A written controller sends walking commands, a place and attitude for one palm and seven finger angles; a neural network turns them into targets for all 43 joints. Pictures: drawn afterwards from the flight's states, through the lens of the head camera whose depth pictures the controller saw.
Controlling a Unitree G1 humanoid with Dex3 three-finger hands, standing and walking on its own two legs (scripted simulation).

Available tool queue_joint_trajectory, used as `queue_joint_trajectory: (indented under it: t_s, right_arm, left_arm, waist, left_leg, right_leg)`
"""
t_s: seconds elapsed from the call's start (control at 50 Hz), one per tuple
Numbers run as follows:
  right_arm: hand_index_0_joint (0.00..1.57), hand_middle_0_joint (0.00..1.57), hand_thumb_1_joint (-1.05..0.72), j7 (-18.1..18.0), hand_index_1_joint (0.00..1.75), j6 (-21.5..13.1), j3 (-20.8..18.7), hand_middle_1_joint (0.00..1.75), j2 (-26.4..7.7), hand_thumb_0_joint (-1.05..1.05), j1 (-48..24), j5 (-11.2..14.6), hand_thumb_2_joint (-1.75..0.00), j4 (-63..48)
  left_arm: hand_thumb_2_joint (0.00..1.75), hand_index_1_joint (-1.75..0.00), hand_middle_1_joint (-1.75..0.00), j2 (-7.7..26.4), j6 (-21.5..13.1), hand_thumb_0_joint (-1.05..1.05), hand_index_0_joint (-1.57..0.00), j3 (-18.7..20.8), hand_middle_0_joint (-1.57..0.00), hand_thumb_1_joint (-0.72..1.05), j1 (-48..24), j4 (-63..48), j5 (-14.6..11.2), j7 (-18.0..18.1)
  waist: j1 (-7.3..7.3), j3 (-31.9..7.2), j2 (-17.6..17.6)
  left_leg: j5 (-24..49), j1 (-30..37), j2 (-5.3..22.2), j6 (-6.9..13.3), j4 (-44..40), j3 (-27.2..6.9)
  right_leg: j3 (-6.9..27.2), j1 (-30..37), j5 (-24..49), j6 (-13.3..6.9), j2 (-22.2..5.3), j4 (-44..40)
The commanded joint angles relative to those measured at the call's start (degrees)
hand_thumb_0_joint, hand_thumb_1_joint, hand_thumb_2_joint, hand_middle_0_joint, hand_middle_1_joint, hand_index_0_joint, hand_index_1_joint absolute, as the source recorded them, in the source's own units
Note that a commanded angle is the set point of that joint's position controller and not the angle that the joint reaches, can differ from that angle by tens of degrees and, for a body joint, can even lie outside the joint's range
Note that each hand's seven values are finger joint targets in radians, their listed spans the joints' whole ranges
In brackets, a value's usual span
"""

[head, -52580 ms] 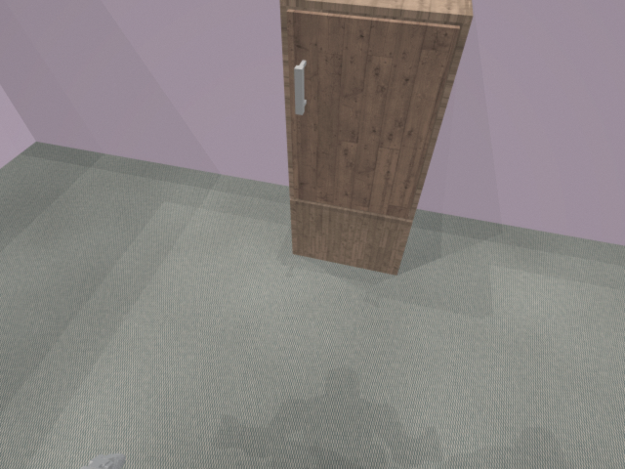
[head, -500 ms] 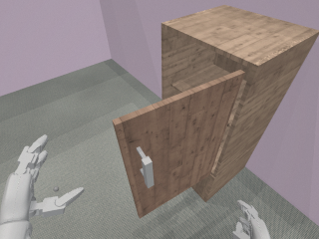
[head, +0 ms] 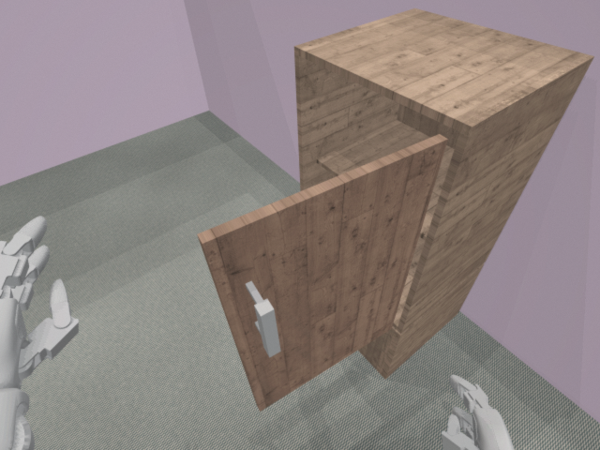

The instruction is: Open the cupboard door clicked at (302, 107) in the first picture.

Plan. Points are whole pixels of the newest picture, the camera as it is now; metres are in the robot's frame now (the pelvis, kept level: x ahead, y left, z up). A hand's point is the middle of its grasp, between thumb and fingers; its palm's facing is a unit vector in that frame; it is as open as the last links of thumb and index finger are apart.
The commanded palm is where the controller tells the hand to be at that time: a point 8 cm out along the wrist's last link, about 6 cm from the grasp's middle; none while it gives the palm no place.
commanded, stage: draw the hand back to the body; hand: left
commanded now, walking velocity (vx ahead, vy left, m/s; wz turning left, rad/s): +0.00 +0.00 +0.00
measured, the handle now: (262, 319) +0.30 +0.10 +0.00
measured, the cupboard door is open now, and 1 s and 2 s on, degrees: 83 83 83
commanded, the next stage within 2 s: step back with the hand held close in 0.18 s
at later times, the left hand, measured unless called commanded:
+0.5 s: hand (68, 318) +0.19 +0.27 +0.15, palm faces +0.41 -0.78 -0.47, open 7.4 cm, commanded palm +0.13 +0.30 +0.17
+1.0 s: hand (5, 396) +0.12 +0.28 +0.15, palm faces +0.45 -0.77 -0.45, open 7.4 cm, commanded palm +0.05 +0.32 +0.17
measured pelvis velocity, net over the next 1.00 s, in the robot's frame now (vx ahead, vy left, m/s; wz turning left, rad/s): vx -0.09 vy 0.02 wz -0.02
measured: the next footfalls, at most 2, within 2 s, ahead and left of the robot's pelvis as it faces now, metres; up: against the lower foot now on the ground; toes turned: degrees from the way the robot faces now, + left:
right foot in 1.72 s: -0.33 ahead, -0.11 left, +0.00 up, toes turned -4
left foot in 1.84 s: -0.08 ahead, +0.09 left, +0.00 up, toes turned -3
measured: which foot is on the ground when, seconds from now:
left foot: down 0.00-1.00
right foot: down 0.00-1.00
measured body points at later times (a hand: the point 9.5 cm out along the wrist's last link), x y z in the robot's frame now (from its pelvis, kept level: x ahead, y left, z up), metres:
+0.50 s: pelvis -0.01 +0.01 +0.00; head +0.00 -0.01 +0.45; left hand +0.17 +0.31 +0.18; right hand +0.17 -0.23 -0.08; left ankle -0.04 +0.11 -0.74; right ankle +0.02 -0.11 -0.74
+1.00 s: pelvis -0.09 +0.02 -0.02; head -0.08 +0.03 +0.43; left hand +0.09 +0.32 +0.17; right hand +0.07 -0.22 -0.10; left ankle -0.05 +0.11 -0.74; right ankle +0.02 -0.11 -0.74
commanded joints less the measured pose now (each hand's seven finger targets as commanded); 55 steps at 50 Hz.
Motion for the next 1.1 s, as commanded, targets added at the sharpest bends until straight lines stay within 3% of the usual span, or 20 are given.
queue_joint_trajectory:
  t_s: [0.0,0.12,0.18,0.2,0.26,0.28,0.3,0.32,0.36,0.4,0.48,0.54,0.62,0.72,0.82,0.88,0.94,0.98,1.04,1.08]
  right_arm:
    - [0.2,0.2,-0.9,-0.7,0.3,-3.7,-2.3,0.3,-5.7,0.0,-7.3,-0.1,-0.9,-9.4]
    - [0.2,0.2,-0.9,-0.6,0.3,-4.2,-2.2,0.3,-5.3,0.0,-7.2,-0.1,-0.9,-9.0]
    - [0.2,0.2,-0.9,-0.5,0.3,-4.2,-2.3,0.3,-5.3,0.0,-7.2,-0.1,-0.9,-8.8]
    - [0.2,0.2,-0.9,-0.6,0.3,-4.1,-2.4,0.3,-5.4,0.0,-7.4,-0.1,-0.9,-8.7]
    - [0.2,0.2,-0.9,-0.4,0.3,-3.8,-2.4,0.3,-5.3,0.0,-7.4,0.0,-0.9,-8.8]
    - [0.2,0.2,-0.9,-0.5,0.3,-4.0,-2.4,0.3,-5.5,0.0,-7.7,-0.1,-0.9,-8.7]
    - [0.2,0.2,-0.9,-0.5,0.3,-3.0,-1.4,0.3,-5.7,0.0,-6.4,0.6,-0.9,-10.8]
    - [0.2,0.2,-0.9,-0.7,0.3,-2.2,-2.3,0.3,-5.7,0.0,-5.9,0.1,-0.9,-9.2]
    - [0.2,0.2,-0.9,-0.1,0.3,-0.6,-2.9,0.3,-6.6,0.0,-6.1,-0.2,-0.9,-10.0]
    - [0.2,0.2,-0.9,-0.1,0.3,0.4,-3.2,0.3,-7.2,0.0,-6.3,-0.3,-0.9,-10.4]
    - [0.2,0.2,-0.9,-0.3,0.3,2.5,-3.9,0.3,-7.0,0.0,-6.5,0.0,-0.9,-12.0]
    - [0.2,0.2,-0.9,-0.7,0.3,3.3,-4.1,0.3,-6.8,0.0,-6.8,0.2,-0.9,-13.1]
    - [0.2,0.2,-0.9,-1.1,0.3,3.6,-4.3,0.3,-6.8,0.0,-6.7,0.2,-0.9,-14.0]
    - [0.2,0.2,-0.9,-1.2,0.3,2.9,-4.4,0.3,-7.5,0.0,-5.9,0.1,-0.9,-14.4]
    - [0.2,0.2,-0.9,-1.3,0.3,1.8,-4.3,0.3,-7.5,0.0,-4.7,0.1,-0.9,-14.0]
    - [0.2,0.2,-0.9,-1.3,0.3,1.3,-4.2,0.3,-7.8,0.0,-4.0,0.0,-0.9,-13.8]
    - [0.2,0.2,-0.9,-1.2,0.3,0.7,-4.1,0.3,-7.5,0.0,-3.7,-0.1,-0.9,-13.3]
    - [0.2,0.2,-0.9,-1.2,0.3,0.5,-3.8,0.3,-7.7,0.0,-3.7,-0.3,-0.9,-13.2]
    - [0.2,0.2,-0.9,-1.5,0.3,-0.2,-3.9,0.3,-7.9,0.0,-4.2,-0.1,-0.9,-13.4]
    - [0.2,0.2,-0.9,-1.4,0.3,-0.8,-4.2,0.3,-7.6,0.0,-4.3,-0.2,-0.9,-13.5]
  left_arm:
    - [0.9,-0.3,-0.3,12.1,-3.8,0.0,-0.2,7.6,-0.2,0.9,-4.6,-13.4,0.1,0.9]
    - [0.9,-0.3,-0.3,11.3,-3.9,0.0,-0.2,6.9,-0.2,0.9,-4.8,-13.6,0.2,1.0]
    - [0.9,-0.3,-0.3,10.8,-3.9,0.0,-0.2,6.8,-0.2,0.9,-4.5,-12.5,0.1,0.8]
    - [0.9,-0.3,-0.3,11.0,-3.7,0.0,-0.2,7.0,-0.2,0.9,-4.2,-11.6,0.1,0.8]
    - [0.9,-0.3,-0.3,10.3,-3.7,0.0,-0.2,6.3,-0.2,0.9,-4.2,-11.4,0.0,0.7]
    - [0.9,-0.3,-0.3,12.3,-4.2,0.0,-0.2,7.5,-0.2,0.9,-8.8,-13.9,0.0,0.9]
    - [0.9,-0.3,-0.3,21.2,-7.3,0.0,-0.2,16.4,-0.2,0.9,-19.6,-15.7,1.0,1.7]
    - [0.9,-0.3,-0.3,15.3,-7.5,0.0,-0.2,12.7,-0.2,0.9,-9.8,-9.5,0.6,1.0]
    - [0.9,-0.3,-0.3,11.1,-7.2,0.0,-0.2,8.8,-0.2,0.9,-1.5,-8.4,0.7,0.0]
    - [0.9,-0.3,-0.3,11.2,-7.5,0.0,-0.2,8.6,-0.2,0.9,-0.4,-10.9,0.8,0.2]
    - [0.9,-0.3,-0.3,13.7,-7.1,0.0,-0.2,11.3,-0.2,0.9,3.0,-13.2,0.9,1.3]
    - [0.9,-0.3,-0.3,15.3,-7.0,0.0,-0.2,12.8,-0.2,0.9,3.9,-16.2,1.1,1.9]
    - [0.9,-0.3,-0.3,15.7,-7.3,0.0,-0.2,13.5,-0.2,0.9,4.8,-18.4,1.3,2.5]
    - [0.9,-0.3,-0.3,14.4,-7.8,0.0,-0.2,13.2,-0.2,0.9,4.5,-18.5,2.2,2.8]
    - [0.9,-0.3,-0.3,13.4,-8.3,0.0,-0.2,12.4,-0.2,0.9,1.5,-16.9,3.0,3.0]
    - [0.9,-0.3,-0.3,13.8,-8.8,0.0,-0.2,12.3,-0.2,0.9,-1.1,-16.7,3.3,3.1]
    - [0.9,-0.3,-0.3,14.6,-9.6,0.0,-0.2,12.7,-0.2,0.9,-1.8,-18.2,3.2,3.5]
    - [0.9,-0.3,-0.3,14.8,-10.1,0.0,-0.2,13.1,-0.2,0.9,-1.3,-19.3,3.1,3.7]
    - [0.9,-0.3,-0.3,15.1,-10.9,0.0,-0.2,14.9,-0.2,0.9,0.0,-20.8,3.6,4.1]
    - [0.9,-0.3,-0.3,14.7,-11.1,0.0,-0.2,15.5,-0.2,0.9,1.1,-19.8,4.0,3.9]
  waist:
    - [0.61,-6.2,-0.7]
    - [0.3,-4.8,0.8]
    - [0.3,-4.6,-1.5]
    - [0.47,-4.0,-0.3]
    - [0.3,-3.7,-1.7]
    - [0.11,-5.3,-1.2]
    - [-2.4,2.0,1.8]
    - [-2.69,-0.4,-4.5]
    - [-3.05,-4.3,-5.4]
    - [-3.09,-6.8,-2.8]
    - [-3.16,-11.5,-3.9]
    - [-2.96,-12.6,-1.5]
    - [-2.99,-11.9,0.1]
    - [-3.03,-8.7,2.5]
    - [-3.62,-4.4,-0.6]
    - [-4.17,-2.4,-4.7]
    - [-4.29,-3.4,-6.1]
    - [-4.39,-3.9,-2.4]
    - [-3.63,-6.0,5.4]
    - [-3.33,-6.4,7.1]
  left_leg:
    - [15.5,-5.4,0.4,0.6,-4.1,-0.2]
    - [15.9,-5.0,0.4,0.5,-4.4,-0.2]
    - [15.6,-4.9,0.4,0.6,-4.6,-0.2]
    - [15.1,-5.0,0.5,0.6,-4.7,0.0]
    - [14.5,-5.0,0.5,0.7,-4.8,0.0]
    - [13.8,-4.5,0.3,0.8,-4.9,-0.1]
    - [7.4,-9.6,0.7,1.3,-4.3,-1.4]
    - [6.9,-9.0,1.1,1.5,-2.6,-2.1]
    - [10.0,-6.8,1.0,1.5,-1.6,-1.1]
    - [13.1,-7.9,1.6,1.1,-2.3,-1.4]
    - [19.8,-10.3,2.8,0.7,-2.1,-1.8]
    - [21.9,-12.7,3.2,0.5,-2.1,-2.6]
    - [17.8,-17.5,4.1,1.2,-2.7,-3.6]
    - [5.4,-28.8,6.5,3.4,-6.2,-6.0]
    - [-12.3,-38.3,6.3,4.9,-5.5,-6.5]
    - [-19.4,-37.4,3.9,4.7,-0.5,-5.5]
    - [-18.3,-32.3,2.5,3.9,2.3,-5.8]
    - [-18.9,-33.0,3.4,4.2,-0.5,-7.1]
    - [-23.6,-42.4,8.5,6.2,-9.3,-11.8]
    - [-23.1,-46.1,11.5,7.2,-11.2,-13.5]
  right_leg:
    - [2.6,8.2,9.6,-0.3,-1.2,-3.2]
    - [2.6,7.5,9.9,-0.3,-1.1,-3.6]
    - [2.5,7.3,9.5,-0.1,-1.0,-3.9]
    - [2.6,7.2,9.2,-0.2,-1.1,-4.2]
    - [2.7,6.9,8.4,0.0,-1.0,-4.4]
    - [3.0,7.4,8.0,-0.1,-1.2,-4.6]
    - [8.8,1.5,8.2,-0.5,-3.5,-7.3]
    - [9.4,1.2,8.7,-0.6,-4.8,-8.1]
    - [9.2,1.6,12.4,-0.6,-5.5,-7.6]
    - [7.8,3.7,16.6,-0.6,-5.6,-5.2]
    - [6.8,7.1,25.4,-0.1,-4.9,-0.3]
    - [6.2,8.3,27.6,-0.1,-4.5,3.0]
    - [6.4,8.7,25.9,0.3,-4.0,5.8]
    - [5.8,11.3,18.9,1.3,-2.0,11.3]
    - [8.4,10.3,11.7,1.1,-2.9,12.4]
    - [12.9,3.0,-1.2,0.2,-4.9,5.7]
    - [14.1,-3.0,-10.3,-0.7,-6.3,0.5]
    - [12.1,-2.7,-11.0,-0.2,-5.1,2.2]
    - [6.7,8.6,-1.6,1.7,-0.4,15.3]
    - [5.4,12.9,4.8,2.3,2.0,22.0]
